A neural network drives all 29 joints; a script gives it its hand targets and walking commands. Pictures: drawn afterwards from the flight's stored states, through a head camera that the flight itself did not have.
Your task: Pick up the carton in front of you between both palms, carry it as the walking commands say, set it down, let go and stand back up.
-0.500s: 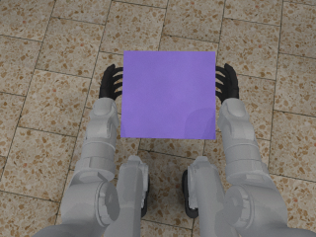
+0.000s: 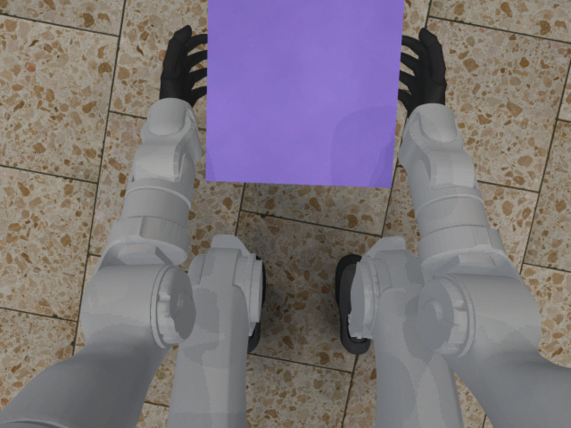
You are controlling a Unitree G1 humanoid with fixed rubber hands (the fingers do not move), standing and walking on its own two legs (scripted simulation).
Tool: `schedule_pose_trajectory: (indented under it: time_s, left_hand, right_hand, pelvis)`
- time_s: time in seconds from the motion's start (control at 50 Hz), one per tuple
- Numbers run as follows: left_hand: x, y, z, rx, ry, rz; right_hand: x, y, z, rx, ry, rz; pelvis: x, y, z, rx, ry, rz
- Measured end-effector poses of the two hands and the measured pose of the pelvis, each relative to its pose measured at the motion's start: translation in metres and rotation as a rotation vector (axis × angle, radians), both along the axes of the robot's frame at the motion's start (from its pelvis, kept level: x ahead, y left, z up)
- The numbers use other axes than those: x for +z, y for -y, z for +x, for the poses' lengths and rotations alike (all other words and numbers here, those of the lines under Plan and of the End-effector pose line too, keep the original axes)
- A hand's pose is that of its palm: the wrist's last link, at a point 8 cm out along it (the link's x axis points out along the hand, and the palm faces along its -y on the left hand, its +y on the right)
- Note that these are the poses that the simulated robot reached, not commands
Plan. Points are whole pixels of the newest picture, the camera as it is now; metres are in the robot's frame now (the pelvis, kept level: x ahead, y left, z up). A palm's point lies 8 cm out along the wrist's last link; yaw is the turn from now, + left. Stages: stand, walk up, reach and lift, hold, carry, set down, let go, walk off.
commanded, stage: set down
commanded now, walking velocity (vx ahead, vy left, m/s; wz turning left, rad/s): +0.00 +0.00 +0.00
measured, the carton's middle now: (299, 115) +0.49 +0.02 -0.22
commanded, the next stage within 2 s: none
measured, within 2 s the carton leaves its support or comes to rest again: rests again in 0.58 s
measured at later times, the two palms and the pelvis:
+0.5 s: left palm (196, 106) +0.50 +0.17 -0.21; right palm (409, 104) +0.51 -0.13 -0.20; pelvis +0.00 +0.00 -0.05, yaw +0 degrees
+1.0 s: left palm (201, 103) +0.50 +0.16 -0.22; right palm (415, 103) +0.51 -0.15 -0.21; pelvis -0.01 +0.00 -0.06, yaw +0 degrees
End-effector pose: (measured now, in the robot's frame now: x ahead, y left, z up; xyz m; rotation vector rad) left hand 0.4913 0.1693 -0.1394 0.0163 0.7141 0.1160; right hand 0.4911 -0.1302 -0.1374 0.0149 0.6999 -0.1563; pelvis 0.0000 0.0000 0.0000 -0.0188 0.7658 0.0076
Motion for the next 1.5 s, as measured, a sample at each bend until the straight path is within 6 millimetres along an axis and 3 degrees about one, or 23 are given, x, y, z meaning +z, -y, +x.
schedule_pose_trajectory:
  time_s: [0.12, 0.22, 0.58, 0.74, 1.26, 1.4, 1.5]
  left_hand:
    - [-0.038, 0.000, 0.007, -0.006, -0.017, 0.002]
    - [-0.055, 0.003, 0.012, -0.003, -0.004, -0.007]
    - [-0.075, 0.005, 0.008, -0.021, -0.051, 0.005]
    - [-0.075, 0.008, 0.010, -0.036, -0.047, 0.000]
    - [-0.085, 0.005, 0.014, -0.101, -0.049, -0.035]
    - [-0.111, -0.032, -0.004, -0.004, -0.088, 0.040]
    - [-0.115, -0.046, -0.005, 0.006, -0.066, 0.050]
  right_hand:
    - [-0.037, 0.000, 0.007, 0.007, -0.017, -0.009]
    - [-0.044, 0.003, 0.020, 0.016, -0.004, -0.023]
    - [-0.064, 0.005, 0.016, 0.027, -0.053, -0.039]
    - [-0.070, 0.011, 0.016, 0.040, -0.055, -0.032]
    - [-0.078, 0.019, 0.018, 0.100, -0.055, -0.019]
    - [-0.105, 0.037, 0.003, 0.062, -0.112, -0.060]
    - [-0.110, 0.047, 0.002, 0.040, -0.088, -0.061]
  pelvis:
    - [-0.024, -0.001, -0.003, 0.001, 0.035, -0.001]
    - [-0.039, -0.002, -0.001, -0.004, 0.065, -0.001]
    - [-0.058, -0.002, -0.007, -0.001, 0.110, 0.002]
    - [-0.065, 0.000, -0.013, -0.007, 0.130, 0.009]
    - [-0.060, 0.003, -0.013, -0.015, 0.142, 0.004]
    - [-0.060, 0.000, -0.008, -0.007, 0.151, -0.001]
    - [-0.062, -0.002, -0.003, 0.000, 0.154, -0.002]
